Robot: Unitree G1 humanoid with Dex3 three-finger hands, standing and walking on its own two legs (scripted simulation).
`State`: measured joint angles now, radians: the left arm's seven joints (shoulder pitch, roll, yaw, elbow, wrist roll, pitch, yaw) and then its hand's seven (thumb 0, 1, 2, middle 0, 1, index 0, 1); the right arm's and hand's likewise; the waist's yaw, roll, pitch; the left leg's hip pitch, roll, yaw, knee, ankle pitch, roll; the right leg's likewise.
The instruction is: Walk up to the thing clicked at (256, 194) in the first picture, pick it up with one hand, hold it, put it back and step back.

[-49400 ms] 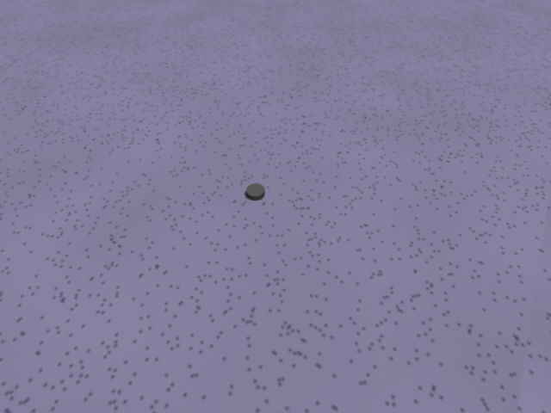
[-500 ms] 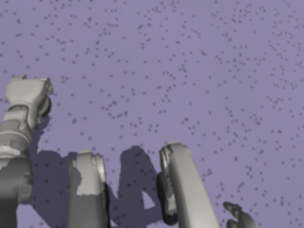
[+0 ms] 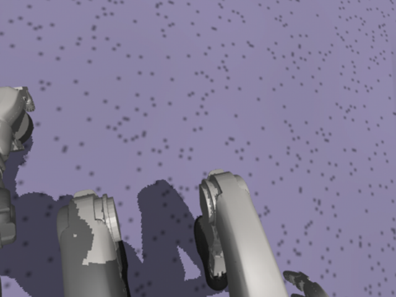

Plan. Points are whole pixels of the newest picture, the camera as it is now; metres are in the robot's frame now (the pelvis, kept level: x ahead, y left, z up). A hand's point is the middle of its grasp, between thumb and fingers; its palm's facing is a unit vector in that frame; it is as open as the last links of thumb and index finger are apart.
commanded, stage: crouch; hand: left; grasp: from above
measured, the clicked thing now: (4, 124) +0.47 +0.33 -0.18
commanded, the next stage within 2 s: lower in 0.34 s
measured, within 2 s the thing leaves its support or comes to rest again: rests again in 1.86 s
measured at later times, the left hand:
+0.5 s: hand (17, 126) +0.48 +0.32 -0.20, palm faces -0.46 -0.08 -0.88, open 10.1 cm
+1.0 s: hand (28, 132) +0.48 +0.31 -0.25, palm faces -0.46 -0.09 -0.88, open 10.1 cm
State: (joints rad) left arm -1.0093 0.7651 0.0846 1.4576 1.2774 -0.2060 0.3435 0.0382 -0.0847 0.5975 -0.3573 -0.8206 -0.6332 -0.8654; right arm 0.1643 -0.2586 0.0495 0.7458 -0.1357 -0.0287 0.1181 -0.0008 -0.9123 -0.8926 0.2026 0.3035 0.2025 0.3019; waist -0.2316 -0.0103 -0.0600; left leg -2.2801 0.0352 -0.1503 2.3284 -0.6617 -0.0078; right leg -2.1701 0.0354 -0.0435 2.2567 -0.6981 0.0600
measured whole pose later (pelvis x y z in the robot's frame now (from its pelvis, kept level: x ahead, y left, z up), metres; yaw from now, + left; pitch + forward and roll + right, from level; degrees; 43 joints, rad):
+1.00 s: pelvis +0.01 +0.00 -0.05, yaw -4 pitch +30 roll -12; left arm -1.05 0.96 0.13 1.62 1.32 -0.25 0.47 0.03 -0.10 0.60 -0.39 -0.79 -0.66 -0.84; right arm 0.11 -0.29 0.20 0.70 -0.22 -0.06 0.15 0.00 -0.91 -0.89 0.20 0.30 0.20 0.30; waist -0.31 -0.09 0.08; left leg -2.37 0.03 -0.25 2.52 -0.70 -0.03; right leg -2.25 0.07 -0.11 2.39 -0.71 0.07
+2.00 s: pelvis +0.00 +0.01 -0.05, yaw -8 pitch +26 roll -16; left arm -1.07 1.08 0.11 1.73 1.29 -0.24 0.57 0.00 -0.07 0.47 -0.48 -0.66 -0.76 -0.70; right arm 0.07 -0.33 0.34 0.63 -0.28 -0.18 0.20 0.00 -0.91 -0.89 0.20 0.30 0.20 0.30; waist -0.37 -0.16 0.18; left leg -2.36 0.04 -0.31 2.57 -0.71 -0.01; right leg -2.21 0.09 -0.15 2.39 -0.69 0.08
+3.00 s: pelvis +0.00 +0.01 -0.05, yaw -9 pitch +26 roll -16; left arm -1.08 1.11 0.09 1.72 1.28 -0.25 0.57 0.00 -0.44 0.91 -0.08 -1.07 -0.11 -1.04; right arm 0.06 -0.35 0.37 0.62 -0.28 -0.19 0.21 0.00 -0.90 -0.89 0.20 0.30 0.20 0.30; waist -0.37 -0.18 0.19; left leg -2.36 0.04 -0.32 2.57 -0.71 -0.01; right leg -2.20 0.09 -0.16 2.38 -0.68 0.09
